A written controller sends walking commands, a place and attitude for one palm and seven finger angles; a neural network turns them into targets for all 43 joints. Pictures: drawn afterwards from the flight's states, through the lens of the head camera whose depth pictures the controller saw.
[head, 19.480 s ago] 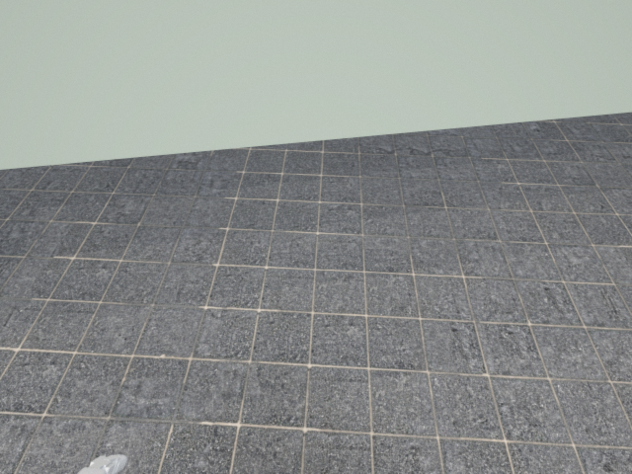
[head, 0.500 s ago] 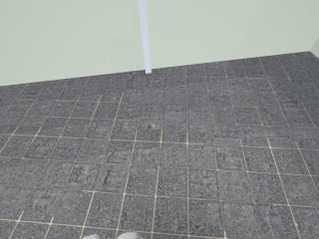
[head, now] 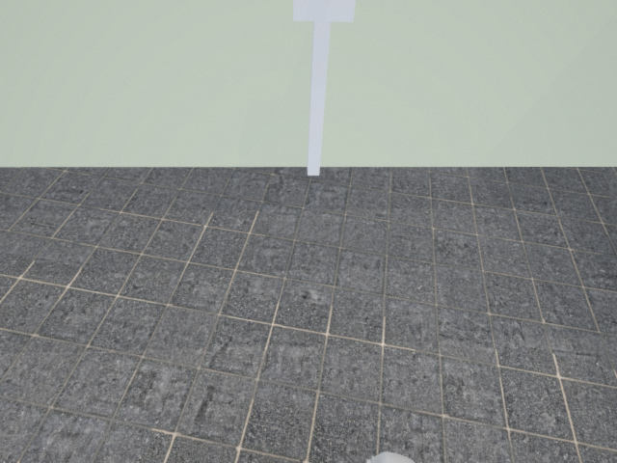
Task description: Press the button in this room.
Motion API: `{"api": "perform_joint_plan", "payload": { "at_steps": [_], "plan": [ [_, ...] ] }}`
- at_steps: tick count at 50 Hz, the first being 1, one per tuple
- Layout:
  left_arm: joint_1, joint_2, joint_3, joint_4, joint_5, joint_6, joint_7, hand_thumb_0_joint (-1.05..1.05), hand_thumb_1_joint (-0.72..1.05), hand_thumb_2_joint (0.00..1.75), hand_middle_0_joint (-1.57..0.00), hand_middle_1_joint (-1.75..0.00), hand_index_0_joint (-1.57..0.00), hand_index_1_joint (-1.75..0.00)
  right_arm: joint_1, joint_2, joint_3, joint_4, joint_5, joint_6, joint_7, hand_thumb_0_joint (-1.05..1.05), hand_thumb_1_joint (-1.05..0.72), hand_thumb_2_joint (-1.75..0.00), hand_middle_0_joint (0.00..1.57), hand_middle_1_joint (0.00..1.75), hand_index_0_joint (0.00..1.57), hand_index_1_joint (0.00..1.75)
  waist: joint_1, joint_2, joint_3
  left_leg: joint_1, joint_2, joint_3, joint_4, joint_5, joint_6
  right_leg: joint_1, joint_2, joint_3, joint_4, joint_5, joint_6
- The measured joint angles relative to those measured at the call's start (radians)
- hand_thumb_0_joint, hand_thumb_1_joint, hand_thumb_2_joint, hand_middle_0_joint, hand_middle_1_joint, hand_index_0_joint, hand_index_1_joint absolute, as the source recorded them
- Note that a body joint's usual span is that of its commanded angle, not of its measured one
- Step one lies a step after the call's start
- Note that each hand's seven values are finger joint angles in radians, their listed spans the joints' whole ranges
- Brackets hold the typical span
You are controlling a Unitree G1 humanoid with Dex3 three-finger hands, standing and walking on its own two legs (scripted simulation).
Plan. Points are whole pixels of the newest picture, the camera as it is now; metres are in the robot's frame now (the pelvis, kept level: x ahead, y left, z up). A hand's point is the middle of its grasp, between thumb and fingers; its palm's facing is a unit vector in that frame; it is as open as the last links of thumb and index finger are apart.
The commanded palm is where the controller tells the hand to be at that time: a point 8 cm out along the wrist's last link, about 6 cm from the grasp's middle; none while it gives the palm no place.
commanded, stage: turn or walk to find it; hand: left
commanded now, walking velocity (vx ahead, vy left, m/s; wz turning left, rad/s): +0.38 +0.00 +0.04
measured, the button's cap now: out of the picture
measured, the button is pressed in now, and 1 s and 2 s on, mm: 0 0 0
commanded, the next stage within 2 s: stand and wait in 0.30 s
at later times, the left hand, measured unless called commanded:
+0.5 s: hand (249, 389) +0.26 +0.11 -0.16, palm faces +0.07 -0.97 -0.25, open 7.1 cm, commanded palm none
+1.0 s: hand (255, 374) +0.29 +0.11 -0.18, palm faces +0.06 -0.99 -0.16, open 7.4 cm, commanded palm none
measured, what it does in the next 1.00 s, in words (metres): walks ahead: right foot, then left foot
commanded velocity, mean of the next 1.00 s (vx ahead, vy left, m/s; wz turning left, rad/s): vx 0.10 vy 0.00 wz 0.02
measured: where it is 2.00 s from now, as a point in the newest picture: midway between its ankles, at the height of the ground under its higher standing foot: (325, 453)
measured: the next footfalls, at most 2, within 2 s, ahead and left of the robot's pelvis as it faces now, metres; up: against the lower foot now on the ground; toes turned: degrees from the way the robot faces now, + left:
right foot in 0.28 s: +0.28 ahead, -0.17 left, +0.00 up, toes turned -8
left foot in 0.66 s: +0.37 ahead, +0.07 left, +0.00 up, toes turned +9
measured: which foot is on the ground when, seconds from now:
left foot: down 0.00-0.28, up 0.30-0.64, down 0.66-1.00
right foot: up 0.00-0.26, down 0.28-1.00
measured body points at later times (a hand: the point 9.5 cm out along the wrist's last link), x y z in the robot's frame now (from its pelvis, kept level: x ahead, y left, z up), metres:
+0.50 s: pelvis +0.21 -0.07 +0.00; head +0.24 -0.10 +0.45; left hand +0.25 +0.17 -0.14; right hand +0.24 -0.31 -0.17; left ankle +0.22 +0.08 -0.67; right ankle +0.23 -0.16 -0.74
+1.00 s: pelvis +0.31 -0.04 +0.00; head +0.32 -0.05 +0.45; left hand +0.29 +0.16 -0.16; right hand +0.39 -0.26 -0.16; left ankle +0.33 +0.06 -0.74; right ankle +0.24 -0.16 -0.74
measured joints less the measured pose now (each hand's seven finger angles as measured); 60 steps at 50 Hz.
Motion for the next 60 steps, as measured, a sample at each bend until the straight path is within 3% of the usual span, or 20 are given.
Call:
{"api": "perform_joint_plan", "payload": {
  "at_steps": [6, 12, 13, 14, 16, 18, 20, 26, 31, 33, 36, 39, 47, 60],
  "plan": [
    [-0.100, 0.011, 0.012, -0.071, -0.002, 0.009, -0.005, 0.01, 0.92, 0.90, -0.19, -0.30, -0.20, -0.30, 0.110, 0.000, 0.004, 0.065, 0.000, 0.014, 0.001, -0.01, -0.94, -0.89, 0.20, 0.30, 0.20, 0.29, -0.017, -0.002, -0.014, 0.120, -0.024, -0.003, -0.117, -0.012, -0.021, -0.092, -0.024, 0.005, -0.159, 0.125, 0.028],
    [-0.169, 0.017, 0.010, -0.106, -0.004, -0.004, -0.014, 0.01, 0.92, 0.90, -0.19, -0.30, -0.20, -0.30, 0.179, 0.011, 0.002, 0.108, -0.009, 0.029, 0.006, 0.01, -0.92, -0.89, 0.20, 0.30, 0.20, 0.29, -0.058, 0.027, 0.004, 0.192, 0.005, -0.006, -0.073, -0.119, -0.076, 0.007, 0.005, -0.027, -0.474, 0.126, 0.008],
    [-0.172, 0.020, 0.008, -0.111, -0.002, -0.014, -0.016, 0.01, 0.91, 0.90, -0.19, -0.30, -0.20, -0.30, 0.193, 0.013, 0.003, 0.115, -0.009, 0.032, 0.007, 0.01, -0.92, -0.89, 0.20, 0.30, 0.20, 0.29, -0.061, 0.032, 0.005, 0.191, 0.018, -0.011, -0.026, -0.159, -0.087, 0.047, 0.018, -0.038, -0.523, 0.131, 0.000],
    [-0.177, 0.022, 0.007, -0.115, 0.001, -0.030, -0.016, 0.01, 0.91, 0.90, -0.19, -0.30, -0.20, -0.30, 0.203, 0.015, 0.003, 0.123, -0.007, 0.036, 0.009, 0.01, -0.92, -0.89, 0.20, 0.30, 0.20, 0.29, -0.059, 0.037, 0.008, 0.166, 0.036, -0.021, 0.067, -0.205, -0.083, 0.073, 0.028, -0.049, -0.544, 0.152, -0.028],
    [-0.180, 0.012, 0.005, -0.115, -0.003, -0.059, -0.008, 0.00, 0.91, 0.90, -0.20, -0.30, -0.20, -0.30, 0.185, 0.011, 0.008, 0.135, 0.002, 0.056, 0.013, 0.01, -0.91, -0.89, 0.20, 0.30, 0.20, 0.29, -0.052, 0.054, 0.026, 0.046, 0.041, -0.098, 0.390, -0.271, -0.055, 0.077, 0.043, -0.067, -0.474, 0.102, -0.067],
    [-0.163, -0.002, -0.002, -0.106, -0.009, -0.062, 0.000, 0.00, 0.91, 0.90, -0.20, -0.30, -0.20, -0.30, 0.156, 0.003, 0.006, 0.132, 0.004, 0.069, 0.013, 0.01, -0.91, -0.89, 0.20, 0.30, 0.20, 0.29, -0.048, 0.062, 0.033, -0.081, 0.030, -0.144, 0.653, -0.225, -0.038, 0.120, 0.051, -0.084, -0.482, 0.060, -0.075],
    [-0.137, -0.019, -0.009, -0.088, -0.011, -0.057, 0.011, 0.00, 0.91, 0.90, -0.20, -0.30, -0.20, -0.30, 0.119, -0.008, 0.006, 0.115, 0.001, 0.071, 0.012, 0.01, -0.91, -0.89, 0.20, 0.30, 0.20, 0.29, -0.043, 0.068, 0.031, -0.180, 0.042, -0.145, 0.747, -0.141, -0.040, 0.175, 0.063, -0.096, -0.542, 0.067, -0.066],
    [-0.058, -0.014, -0.011, -0.030, -0.011, -0.050, 0.035, -0.01, 0.95, 0.90, -0.20, -0.30, -0.20, -0.30, 0.005, -0.017, 0.014, 0.044, -0.001, 0.066, 0.008, 0.01, -0.91, -0.90, 0.20, 0.30, 0.19, 0.29, -0.027, 0.059, 0.015, -0.301, 0.071, -0.120, 0.530, -0.062, -0.079, 0.288, 0.089, -0.111, -0.689, 0.083, -0.072],
    [-0.014, -0.026, -0.026, 0.015, -0.012, -0.036, 0.033, 0.00, 0.93, 0.90, -0.20, -0.30, -0.20, -0.30, -0.061, -0.011, 0.029, 0.031, 0.003, 0.059, 0.007, 0.01, -0.92, -0.90, 0.19, 0.30, 0.19, 0.29, 0.006, 0.052, 0.017, -0.231, 0.058, -0.101, 0.256, -0.010, -0.088, 0.350, 0.102, -0.118, -0.699, 0.041, -0.055],
    [0.006, -0.034, -0.030, 0.031, -0.015, -0.029, 0.036, 0.00, 0.93, 0.90, -0.20, -0.30, -0.20, -0.30, -0.076, -0.006, 0.038, 0.034, 0.003, 0.053, 0.006, 0.01, -0.92, -0.90, 0.19, 0.30, 0.19, 0.29, 0.018, 0.052, 0.014, -0.165, 0.050, -0.095, 0.133, 0.085, -0.086, 0.364, 0.109, -0.118, -0.669, 0.006, -0.043],
    [0.017, -0.031, -0.034, 0.054, -0.018, -0.010, 0.043, 0.00, 0.92, 0.90, -0.20, -0.30, -0.20, -0.30, -0.091, 0.023, 0.049, 0.050, 0.003, 0.043, 0.002, 0.01, -0.91, -0.90, 0.20, 0.30, 0.19, 0.29, 0.031, 0.007, 0.013, -0.110, 0.025, -0.078, 0.102, 0.024, -0.034, 0.376, 0.082, -0.107, -0.616, -0.042, -0.020],
    [0.021, -0.034, -0.045, 0.066, -0.023, 0.005, 0.045, 0.01, 0.92, 0.90, -0.20, -0.30, -0.20, -0.30, -0.102, 0.047, 0.062, 0.061, 0.007, 0.048, -0.009, 0.01, -0.91, -0.90, 0.20, 0.30, 0.20, 0.29, 0.041, -0.023, 0.004, -0.082, 0.003, -0.051, 0.086, 0.007, -0.019, 0.377, 0.061, -0.066, -0.596, -0.071, 0.000],
    [0.025, -0.058, -0.060, 0.069, -0.017, -0.006, 0.048, 0.01, 0.91, 0.90, -0.20, -0.30, -0.20, -0.30, -0.093, 0.044, 0.048, 0.076, 0.018, 0.051, -0.020, -0.01, -0.93, -0.89, 0.20, 0.30, 0.20, 0.29, 0.009, 0.011, -0.028, -0.040, -0.006, -0.038, 0.010, 0.021, -0.022, 0.426, 0.065, -0.048, -0.706, -0.032, 0.003],
    [-0.008, -0.020, -0.051, 0.028, -0.021, -0.002, 0.061, 0.00, 0.91, 0.90, -0.20, -0.30, -0.20, -0.30, 0.037, 0.006, 0.056, 0.141, 0.011, 0.071, -0.023, 0.00, -0.93, -0.89, 0.20, 0.30, 0.20, 0.29, -0.018, 0.005, -0.025, 0.007, -0.006, -0.045, -0.023, 0.021, -0.035, 0.480, 0.071, -0.058, -0.750, -0.032, -0.006]
  ]
}}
